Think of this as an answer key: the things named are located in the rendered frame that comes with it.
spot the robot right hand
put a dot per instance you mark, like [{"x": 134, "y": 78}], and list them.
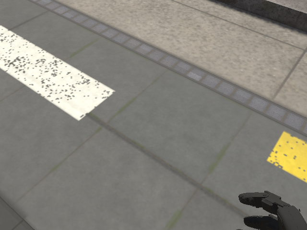
[{"x": 288, "y": 217}]

